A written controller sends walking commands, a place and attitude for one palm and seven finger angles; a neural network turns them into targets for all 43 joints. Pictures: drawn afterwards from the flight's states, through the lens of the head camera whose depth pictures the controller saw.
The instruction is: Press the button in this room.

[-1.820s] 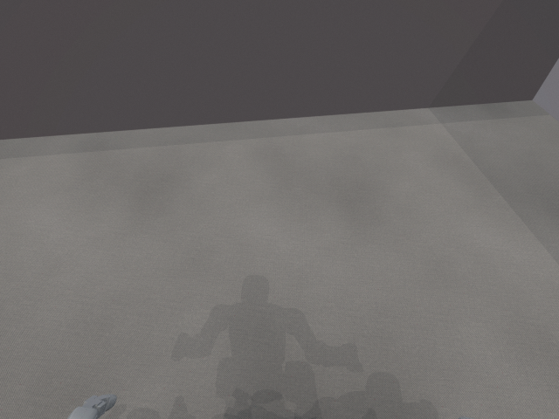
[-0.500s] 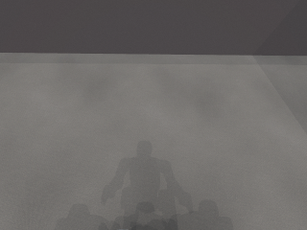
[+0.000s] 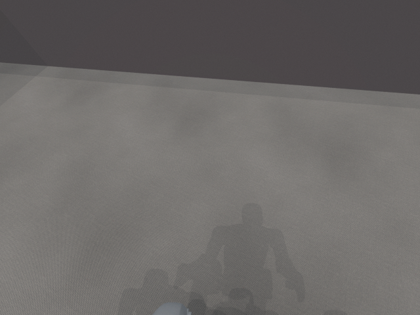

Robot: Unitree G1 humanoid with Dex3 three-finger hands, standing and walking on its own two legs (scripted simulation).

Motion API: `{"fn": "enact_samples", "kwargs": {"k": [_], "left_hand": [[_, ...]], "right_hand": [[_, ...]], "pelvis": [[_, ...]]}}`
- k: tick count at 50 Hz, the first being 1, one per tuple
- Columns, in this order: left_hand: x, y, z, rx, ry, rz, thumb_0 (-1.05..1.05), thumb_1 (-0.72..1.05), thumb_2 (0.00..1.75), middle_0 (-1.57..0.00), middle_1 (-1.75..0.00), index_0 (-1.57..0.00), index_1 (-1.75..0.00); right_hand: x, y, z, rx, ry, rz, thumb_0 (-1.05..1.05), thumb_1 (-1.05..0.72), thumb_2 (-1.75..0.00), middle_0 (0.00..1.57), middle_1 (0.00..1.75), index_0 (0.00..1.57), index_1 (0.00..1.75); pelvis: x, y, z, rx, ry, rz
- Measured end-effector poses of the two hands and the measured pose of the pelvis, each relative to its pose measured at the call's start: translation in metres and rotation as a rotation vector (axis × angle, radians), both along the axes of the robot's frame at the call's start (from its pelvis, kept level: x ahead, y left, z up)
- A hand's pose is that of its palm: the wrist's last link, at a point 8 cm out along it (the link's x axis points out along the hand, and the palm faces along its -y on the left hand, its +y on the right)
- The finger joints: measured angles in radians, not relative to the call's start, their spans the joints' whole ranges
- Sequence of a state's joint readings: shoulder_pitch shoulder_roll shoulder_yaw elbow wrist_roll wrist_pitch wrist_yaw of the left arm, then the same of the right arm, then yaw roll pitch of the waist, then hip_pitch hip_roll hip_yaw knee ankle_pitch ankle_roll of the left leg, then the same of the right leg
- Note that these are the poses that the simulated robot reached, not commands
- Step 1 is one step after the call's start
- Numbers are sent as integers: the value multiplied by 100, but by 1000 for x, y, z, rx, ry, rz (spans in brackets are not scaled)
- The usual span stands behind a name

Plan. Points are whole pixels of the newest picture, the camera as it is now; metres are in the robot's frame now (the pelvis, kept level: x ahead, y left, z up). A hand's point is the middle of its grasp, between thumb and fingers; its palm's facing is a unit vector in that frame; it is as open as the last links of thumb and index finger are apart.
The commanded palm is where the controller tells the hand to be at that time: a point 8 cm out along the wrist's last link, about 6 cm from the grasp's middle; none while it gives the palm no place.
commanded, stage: turn or walk to find it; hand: left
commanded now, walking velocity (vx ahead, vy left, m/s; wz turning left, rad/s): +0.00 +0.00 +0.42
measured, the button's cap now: out of the picture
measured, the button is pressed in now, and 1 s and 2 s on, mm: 0 0 0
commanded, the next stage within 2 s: none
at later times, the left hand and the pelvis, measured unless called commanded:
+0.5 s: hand out of the picture -0.03 +0.28 -0.17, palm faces +0.26 -0.94 -0.22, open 7.3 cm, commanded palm none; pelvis -0.03 +0.06 +0.00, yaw +12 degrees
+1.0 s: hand out of the picture -0.05 +0.21 -0.14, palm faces +0.40 -0.87 -0.27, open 7.3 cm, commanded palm none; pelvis -0.06 +0.00 +0.00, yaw +24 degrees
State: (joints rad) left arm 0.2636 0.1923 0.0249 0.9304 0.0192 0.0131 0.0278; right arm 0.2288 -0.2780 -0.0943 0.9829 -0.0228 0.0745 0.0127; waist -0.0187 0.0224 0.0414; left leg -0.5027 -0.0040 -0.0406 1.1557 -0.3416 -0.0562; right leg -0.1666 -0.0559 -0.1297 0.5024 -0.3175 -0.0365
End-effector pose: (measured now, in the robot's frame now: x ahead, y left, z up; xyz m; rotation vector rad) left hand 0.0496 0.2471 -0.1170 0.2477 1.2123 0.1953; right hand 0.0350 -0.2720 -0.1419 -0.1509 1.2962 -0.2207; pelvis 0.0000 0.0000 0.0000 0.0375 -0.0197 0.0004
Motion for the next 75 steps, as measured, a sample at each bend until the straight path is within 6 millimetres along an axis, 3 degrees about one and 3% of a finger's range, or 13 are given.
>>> {"fn": "enact_samples", "kwargs": {"k": [6, 12, 15, 21, 27, 36, 41, 49, 55, 59, 67, 70, 75], "left_hand": [[-49, 5, -15, -45, 72, 90, 0, 91, 89, -20, -30, -21, -30], [-103, 32, -43, -90, 158, 198, 0, 91, 89, -20, -30, -21, -30], [-118, 47, -48, -93, 192, 233, 0, 91, 89, -20, -30, -21, -30], [-109, 69, -34, -94, 119, 264, 0, 91, 89, -20, -30, -20, -30], [-88, 80, -22, -71, 14, 269, 0, 91, 89, -20, -30, -20, -30], [-62, 63, -5, -28, -83, 262, 0, 91, 89, -20, -30, -20, -30], [-67, 39, 0, 9, -121, 275, 0, 91, 89, -20, -30, -20, -30], [-119, 4, 6, -2, -79, 379, 0, 91, 89, -20, -30, -21, -30], [-165, -12, -4, -35, -32, 477, 0, 91, 89, -20, -30, -21, -30], [-206, -16, -15, -63, 22, 544, 0, 91, 89, -20, -30, -21, -30], [-290, -2, -46, -112, 127, 682, 0, 91, 89, -20, -30, -21, -30], [-302, 5, -41, -114, 140, 706, 0, 91, 89, -20, -30, -20, -30], [-302, 19, -28, -95, 76, 725, 0, 91, 89, -20, -30, -20, -30]], "right_hand": [[28, 19, 3, -16, 14, 107, 0, -91, -90, 20, 30, 20, 30], [72, 65, 7, -38, -76, 233, 0, -91, -90, 20, 30, 20, 30], [83, 88, 17, -36, -125, 272, 0, -91, -90, 20, 30, 20, 30], [77, 113, 31, -34, -148, 303, 0, -90, -90, 20, 30, 21, 30], [54, 115, 27, -18, -114, 303, 0, -90, -90, 21, 30, 21, 30], [5, 83, 5, 6, 14, 281, 0, -90, -90, 21, 30, 21, 30], [-8, 56, -15, 33, 70, 286, 0, -90, -90, 21, 30, 21, 30], [7, 38, -9, 37, 88, 365, 0, -91, -90, 20, 30, 20, 30], [28, 45, -5, 10, 87, 456, 0, -91, -90, 20, 30, 20, 30], [51, 69, 0, -4, 45, 533, 0, -91, -90, 20, 30, 20, 30], [85, 143, 15, -16, -129, 692, 0, -91, -90, 20, 30, 20, 30], [82, 160, 25, -11, -161, 719, 0, -91, -90, 20, 30, 20, 30], [71, 174, 31, 7, -158, 750, 0, -90, -90, 20, 30, 21, 30]], "pelvis": [[-8, 11, -3, -13, 12, 62], [-16, 37, -16, -42, 18, 125], [-20, 46, -14, -40, 5, 130], [-28, 59, 0, -70, -9, 172], [-36, 61, 3, -65, -9, 215], [-47, 42, 0, -44, 4, 283], [-51, 19, -8, -27, 12, 319], [-56, 0, 1, -7, -10, 414], [-63, 0, 0, -8, -12, 477], [-73, 6, -2, -13, -8, 511], [-100, 30, -15, -36, -14, 576], [-106, 36, -8, -53, -21, 591], [-114, 40, 1, -63, -21, 630]]}}
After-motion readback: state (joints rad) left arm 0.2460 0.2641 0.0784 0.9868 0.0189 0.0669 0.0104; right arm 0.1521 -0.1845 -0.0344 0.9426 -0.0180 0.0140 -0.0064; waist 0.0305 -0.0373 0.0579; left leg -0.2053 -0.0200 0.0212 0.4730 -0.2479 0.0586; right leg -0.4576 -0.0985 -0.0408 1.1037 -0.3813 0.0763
